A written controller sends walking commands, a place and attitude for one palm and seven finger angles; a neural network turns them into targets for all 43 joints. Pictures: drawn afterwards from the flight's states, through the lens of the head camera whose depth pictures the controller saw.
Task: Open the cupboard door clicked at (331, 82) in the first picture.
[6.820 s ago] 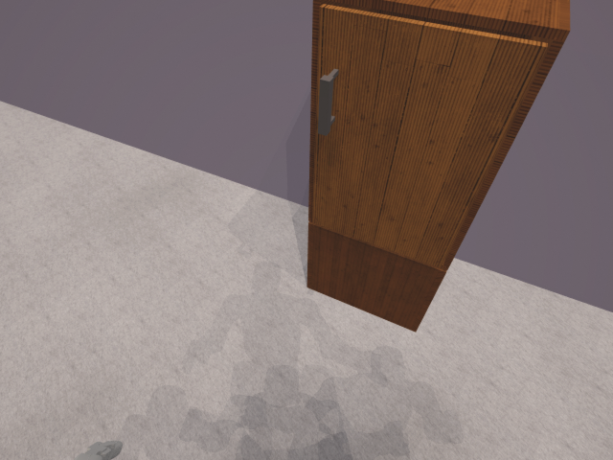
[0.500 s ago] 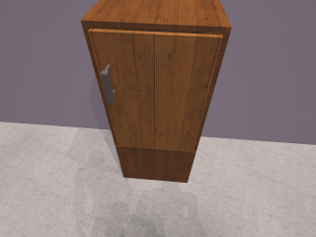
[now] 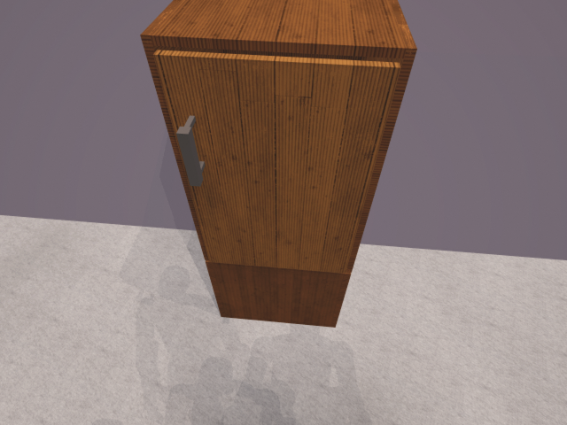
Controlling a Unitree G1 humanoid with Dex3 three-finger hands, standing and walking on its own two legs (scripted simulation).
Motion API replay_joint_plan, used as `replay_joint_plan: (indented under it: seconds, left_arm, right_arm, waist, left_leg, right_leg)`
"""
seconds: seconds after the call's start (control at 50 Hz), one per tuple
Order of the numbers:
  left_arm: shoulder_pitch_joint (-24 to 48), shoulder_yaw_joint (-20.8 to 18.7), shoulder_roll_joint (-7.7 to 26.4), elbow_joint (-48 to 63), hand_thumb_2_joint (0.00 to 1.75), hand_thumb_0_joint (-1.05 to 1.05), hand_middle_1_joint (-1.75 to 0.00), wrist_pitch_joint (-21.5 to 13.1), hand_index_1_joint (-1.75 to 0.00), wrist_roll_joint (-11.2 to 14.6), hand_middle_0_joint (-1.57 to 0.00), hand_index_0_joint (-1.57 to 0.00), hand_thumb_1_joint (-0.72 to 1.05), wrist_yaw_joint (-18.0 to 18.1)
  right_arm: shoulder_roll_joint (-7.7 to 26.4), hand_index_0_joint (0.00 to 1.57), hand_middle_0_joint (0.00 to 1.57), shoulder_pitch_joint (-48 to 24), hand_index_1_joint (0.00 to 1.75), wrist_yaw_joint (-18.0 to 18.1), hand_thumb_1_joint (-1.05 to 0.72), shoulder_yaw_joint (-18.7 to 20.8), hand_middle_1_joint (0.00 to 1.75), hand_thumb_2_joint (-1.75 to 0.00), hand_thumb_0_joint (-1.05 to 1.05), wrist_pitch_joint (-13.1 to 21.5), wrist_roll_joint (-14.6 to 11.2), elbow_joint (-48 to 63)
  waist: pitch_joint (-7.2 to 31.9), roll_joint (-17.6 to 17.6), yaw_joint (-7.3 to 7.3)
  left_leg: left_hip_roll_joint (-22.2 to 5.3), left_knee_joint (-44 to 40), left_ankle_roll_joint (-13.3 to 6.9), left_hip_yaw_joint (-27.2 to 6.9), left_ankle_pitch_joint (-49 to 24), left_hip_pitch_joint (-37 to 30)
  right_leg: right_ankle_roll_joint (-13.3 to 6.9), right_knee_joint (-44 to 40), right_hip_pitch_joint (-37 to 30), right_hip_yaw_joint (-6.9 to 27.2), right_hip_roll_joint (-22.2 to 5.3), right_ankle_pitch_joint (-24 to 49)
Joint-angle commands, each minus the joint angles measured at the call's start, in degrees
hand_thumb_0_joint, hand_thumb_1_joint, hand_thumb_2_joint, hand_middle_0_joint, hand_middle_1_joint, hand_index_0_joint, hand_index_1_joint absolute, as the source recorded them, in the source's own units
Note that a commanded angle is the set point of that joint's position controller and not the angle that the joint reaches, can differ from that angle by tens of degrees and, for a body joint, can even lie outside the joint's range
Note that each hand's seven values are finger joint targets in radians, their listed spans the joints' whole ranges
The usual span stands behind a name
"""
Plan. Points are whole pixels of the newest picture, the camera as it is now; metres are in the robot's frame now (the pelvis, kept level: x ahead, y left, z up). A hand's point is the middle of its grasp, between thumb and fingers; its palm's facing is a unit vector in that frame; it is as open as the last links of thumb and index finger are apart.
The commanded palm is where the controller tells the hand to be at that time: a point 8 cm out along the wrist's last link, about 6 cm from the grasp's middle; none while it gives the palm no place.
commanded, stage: look again from close up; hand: left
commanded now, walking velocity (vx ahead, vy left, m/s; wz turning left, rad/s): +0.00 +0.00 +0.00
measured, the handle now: (193, 151) +0.57 +0.20 +0.07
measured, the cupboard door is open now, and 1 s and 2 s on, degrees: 0 0 0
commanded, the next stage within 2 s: come to a stop and stand still in 0.42 s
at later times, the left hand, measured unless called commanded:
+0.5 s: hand out of the picture +0.04 +0.25 -0.16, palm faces -0.02 -0.97 -0.24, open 7.4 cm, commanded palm none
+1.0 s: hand out of the picture -0.07 +0.22 -0.18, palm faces -0.02 -0.99 -0.15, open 7.4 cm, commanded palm none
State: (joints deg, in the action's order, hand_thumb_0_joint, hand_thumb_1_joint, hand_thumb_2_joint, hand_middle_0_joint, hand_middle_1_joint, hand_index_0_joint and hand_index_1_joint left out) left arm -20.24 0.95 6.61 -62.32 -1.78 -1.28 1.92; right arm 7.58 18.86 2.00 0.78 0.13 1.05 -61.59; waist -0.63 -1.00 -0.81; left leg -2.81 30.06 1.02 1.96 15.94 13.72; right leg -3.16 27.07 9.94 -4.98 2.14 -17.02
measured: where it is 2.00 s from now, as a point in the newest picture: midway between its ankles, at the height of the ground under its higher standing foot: outside the picture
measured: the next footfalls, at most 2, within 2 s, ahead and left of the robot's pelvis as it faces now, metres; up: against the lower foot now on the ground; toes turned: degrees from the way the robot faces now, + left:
none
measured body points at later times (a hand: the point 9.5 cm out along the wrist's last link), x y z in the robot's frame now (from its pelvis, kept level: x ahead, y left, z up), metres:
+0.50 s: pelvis -0.02 +0.05 +0.00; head -0.03 +0.06 +0.45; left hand +0.04 +0.30 -0.14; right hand +0.04 -0.21 -0.14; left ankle +0.00 +0.13 -0.74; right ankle -0.03 -0.08 -0.74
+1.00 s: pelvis -0.03 +0.07 +0.00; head -0.02 +0.07 +0.45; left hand -0.06 +0.27 -0.16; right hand -0.04 -0.15 -0.15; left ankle +0.00 +0.13 -0.74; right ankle -0.03 -0.08 -0.74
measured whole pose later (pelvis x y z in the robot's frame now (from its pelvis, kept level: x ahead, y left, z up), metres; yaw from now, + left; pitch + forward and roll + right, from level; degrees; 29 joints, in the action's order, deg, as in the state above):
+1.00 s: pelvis -0.03 +0.07 +0.00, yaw -1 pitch -2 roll -1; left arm -21.4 2.0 7.3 -64.1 -0.6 -1.6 2.6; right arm 7.8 18.2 0.6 -0.6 0.3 0.5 -62.7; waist -1.9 0.3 0.0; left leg 2.0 26.9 -4.3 5.4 12.8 13.0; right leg 1.7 26.2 10.7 -1.9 -2.8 -13.9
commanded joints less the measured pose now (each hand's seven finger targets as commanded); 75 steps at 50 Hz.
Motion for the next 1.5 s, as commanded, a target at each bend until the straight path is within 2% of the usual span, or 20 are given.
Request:
replay_joint_plan:
  seconds: [0.0,0.06,0.1,0.16,0.24,0.34,0.44,0.52,0.56,0.64,0.88,0.9,0.92,0.94,0.96,0.98,1.02,1.1,1.3,1.48]
  left_arm:
    - [-1.39,-2.73,9.13,4.52,0.9,0.0,-0.3,-1.09,-0.3,0.24,-0.2,-0.2,0.9,1.02]
    - [-1.33,-2.6,9.26,5.39,0.9,0.0,-0.3,-0.61,-0.3,0.42,-0.2,-0.2,0.9,1.03]
    - [-0.84,-2.7,10.27,5.85,0.9,0.0,-0.3,-0.29,-0.3,0.51,-0.2,-0.2,0.9,1.01]
    - [0.85,-2.59,11.33,6.71,0.9,0.0,-0.3,0.09,-0.3,0.45,-0.2,-0.2,0.9,0.88]
    - [2.98,-2.6,12.7,7.19,0.9,0.0,-0.3,0.29,-0.3,0.48,-0.2,-0.2,0.9,0.58]
    - [4.62,-2.38,13.85,7.23,0.9,0.0,-0.3,0.46,-0.3,0.36,-0.2,-0.2,0.9,0.24]
    - [4.87,-2.26,13.85,6.75,0.9,0.0,-0.3,0.77,-0.3,0.18,-0.2,-0.2,0.9,0.07]
    - [4.33,-2.21,13.85,5.97,0.9,0.0,-0.3,0.71,-0.3,0.07,-0.2,-0.2,0.9,0.06]
    - [3.58,-1.78,12.14,4.94,0.9,0.0,-0.3,0.92,-0.3,0.08,-0.2,-0.2,0.9,0.13]
    - [0.45,-0.94,8.99,2.65,0.9,0.0,-0.3,1.76,-0.3,0.0,-0.2,-0.2,0.9,0.2]
    - [-4.25,-0.87,6.21,-0.46,0.9,0.0,-0.3,0.97,-0.3,0.16,-0.2,-0.2,0.9,0.91]
    - [-3.68,0.16,7.32,-1.58,0.9,0.0,-0.3,-0.34,-0.3,-0.97,-0.2,-0.2,0.9,2.6]
    - [-3.76,-0.6,8.31,0.18,0.9,0.0,-0.3,-0.13,-0.3,-0.02,-0.2,-0.2,0.9,2.15]
    - [-3.72,-0.54,7.99,0.68,0.9,0.0,-0.3,0.13,-0.3,-0.08,-0.2,-0.2,0.9,1.63]
    - [-4.89,-0.71,7.53,0.94,0.9,0.0,-0.3,0.18,-0.3,-0.32,-0.2,-0.2,0.9,1.17]
    - [-5.77,-0.7,6.93,0.7,0.9,0.0,-0.3,0.31,-0.3,-0.33,-0.2,-0.2,0.9,0.79]
    - [-5.5,-0.36,5.44,0.37,0.9,0.0,-0.3,0.22,-0.3,-0.26,-0.2,-0.2,0.9,0.49]
    - [-4.4,-0.33,4.83,0.26,0.9,0.0,-0.3,-0.09,-0.3,-0.07,-0.2,-0.2,0.9,0.47]
    - [-2.53,-0.96,6.55,0.43,0.9,0.0,-0.3,-0.45,-0.3,0.28,-0.2,-0.2,0.9,0.51]
    - [-0.32,-1.32,7.97,0.83,0.9,0.0,-0.3,-0.23,-0.3,0.36,-0.2,-0.2,0.9,0.47]
  right_arm:
    - [6.15,0.2,0.2,2.18,0.3,0.06,-0.9,1.24,0.3,-0.9,0.0,1.28,-0.01,4.52]
    - [6.68,0.2,0.2,1.3,0.3,0.06,-0.9,0.92,0.3,-0.9,0.0,1.41,-0.06,4.47]
    - [8.58,0.2,0.2,0.01,0.3,0.11,-0.9,1.24,0.3,-0.9,0.0,1.34,-0.06,4.64]
    - [9.88,0.2,0.2,-1.73,0.3,-0.11,-0.9,1.2,0.3,-0.9,0.0,1.34,-0.01,4.94]
    - [11.7,0.2,0.2,-4.07,0.3,-0.4,-0.9,1.14,0.3,-0.9,0.0,1.39,0.0,5.28]
    - [13.38,0.2,0.2,-6.29,0.3,-0.84,-0.9,1.13,0.3,-0.9,0.0,1.47,0.01,5.41]
    - [14.28,0.2,0.2,-6.69,0.3,-1.02,-0.9,1.15,0.3,-0.9,0.0,1.71,-0.01,5.08]
    - [14.63,0.2,0.2,-6.93,0.3,-1.07,-0.9,1.3,0.3,-0.9,0.0,1.86,-0.18,4.44]
    - [13.32,0.2,0.2,-5.82,0.3,-1.04,-0.9,0.99,0.3,-0.9,0.0,1.83,-0.19,3.51]
    - [11.35,0.2,0.2,-4.31,0.3,-0.81,-0.9,0.66,0.3,-0.9,0.0,1.2,-0.27,1.8]
    - [7.83,0.2,0.2,-0.03,0.3,-0.31,-0.9,0.7,0.3,-0.9,0.0,1.54,-0.91,-1.7]
    - [9.13,0.2,0.2,-2.21,0.3,-1.01,-0.9,-0.65,0.3,-0.9,0.0,2.16,-0.69,2.0]
    - [6.9,0.2,0.2,-0.11,0.3,-1.22,-0.9,-0.48,0.3,-0.9,0.0,1.74,-0.34,3.05]
    - [7.64,0.2,0.2,0.94,0.3,-1.22,-0.9,-0.38,0.3,-0.9,0.0,1.6,-0.18,3.42]
    - [7.6,0.2,0.2,0.12,0.3,-1.4,-0.9,-0.22,0.3,-0.9,0.0,1.66,0.02,4.18]
    - [7.61,0.2,0.2,-0.79,0.3,-1.25,-0.9,0.01,0.3,-0.9,0.0,1.54,-0.16,4.83]
    - [7.22,0.2,0.2,-0.32,0.3,-1.01,-0.9,0.07,0.3,-0.9,0.0,1.53,-0.36,5.03]
    - [6.6,0.2,0.2,1.22,0.3,-0.93,-0.9,0.02,0.3,-0.9,0.0,1.82,-0.46,3.88]
    - [6.42,0.2,0.2,1.14,0.3,-0.52,-0.9,-0.53,0.3,-0.9,0.0,2.64,-0.49,1.2]
    - [6.68,0.2,0.2,-0.45,0.3,-0.28,-0.9,-0.55,0.3,-0.9,0.0,2.53,-0.42,-0.16]
  waist:
    - [-0.75,6.17,-0.27]
    - [-0.33,1.39,0.45]
    - [-1.44,1.75,0.57]
    - [-2.37,-0.13,0.88]
    - [-2.84,1.46,0.9]
    - [-3.65,1.43,0.97]
    - [-2.3,-0.62,1.03]
    - [-1.55,0.39,1.15]
    - [-0.57,0.36,0.94]
    - [-4.58,-0.71,0.96]
    - [-3.53,0.7,0.86]
    - [-7.31,2.7,1.42]
    - [-3.57,0.19,0.37]
    - [-3.46,-3.3,0.05]
    - [-2.4,-9.28,1.23]
    - [-2.41,-9.85,1.44]
    - [-3.42,-1.79,1.37]
    - [-5.35,2.75,0.83]
    - [-3.2,2.72,0.72]
    - [-2.48,1.49,1.01]
  left_leg:
    - [-0.71,-0.9,-2.73,-1.9,-5.07,1.71]
    - [-2.08,-2.91,-3.22,-2.43,-12.86,-0.4]
    - [-2.82,-3.35,-3.39,-2.91,-15.14,-0.92]
    - [-3.35,-4.93,-3.57,-3.48,-15.55,-0.88]
    - [-3.52,-7.19,-3.55,-4.18,-11.87,-0.56]
    - [-3.59,-10.23,-3.6,-5.14,-6.5,-0.54]
    - [-4.21,-13.12,-3.57,-6.13,-3.36,-0.58]
    - [-4.35,-13.77,-3.6,-6.3,-3.79,-1.27]
    - [-4.94,-14.71,-3.41,-6.88,-3.43,-2.18]
    - [-5.8,-18.27,-2.94,-8.28,5.01,0.35]
    - [-4.26,-15.79,-2.89,-5.81,-2.49,-2.16]
    - [-5.01,-6.23,-1.76,-4.31,-16.02,2.22]
    - [-2.43,-8.31,-1.53,-4.86,0.28,1.34]
    - [-2.94,-10.01,-2.4,-6.57,7.34,3.61]
    - [-3.59,-12.53,-3.01,-8.26,11.06,5.25]
    - [-3.96,-14.47,-3.79,-9.65,13.16,6.32]
    - [-4.18,-14.41,-4.76,-9.83,11.65,6.73]
    - [-3.48,-13.5,-4.6,-7.96,6.85,4.89]
    - [-2.78,-10.11,-4.06,-4.05,-7.0,-0.6]
    - [-3.2,-8.92,-3.55,-3.05,-11.2,-2.19]
  right_leg:
    - [-1.35,-5.95,0.38,10.9,-11.08,18.12]
    - [-0.49,-2.4,-1.15,8.01,-8.88,24.13]
    - [-0.08,-1.89,-0.22,7.45,-8.41,22.79]
    - [0.32,-2.73,0.22,7.33,-7.95,17.48]
    - [0.99,-4.14,0.34,7.49,-8.04,12.76]
    - [1.59,-6.1,1.43,7.92,-8.12,7.1]
    - [2.06,-6.01,0.33,7.18,-8.08,6.85]
    - [2.34,-6.4,-0.38,7.03,-8.45,7.85]
    - [2.78,-6.06,-0.93,6.39,-8.08,7.61]
    - [3.55,-5.83,0.48,5.39,-7.39,5.38]
    - [3.41,-7.34,-0.28,6.0,-8.39,9.0]
    - [2.75,-5.72,3.63,6.34,-9.08,11.59]
    - [1.45,-4.72,3.32,6.85,-8.94,-1.42]
    - [1.02,-2.08,4.72,5.91,-7.33,-5.27]
    - [0.9,0.88,3.68,4.11,-6.15,-4.71]
    - [0.98,1.85,3.16,3.34,-5.35,-3.4]
    - [0.9,0.48,3.22,4.15,-5.59,-0.94]
    - [0.98,-1.94,4.96,6.03,-6.79,0.54]
    - [1.19,-3.7,3.61,8.11,-8.1,7.78]
    - [1.03,-3.97,2.11,8.4,-8.34,12.19]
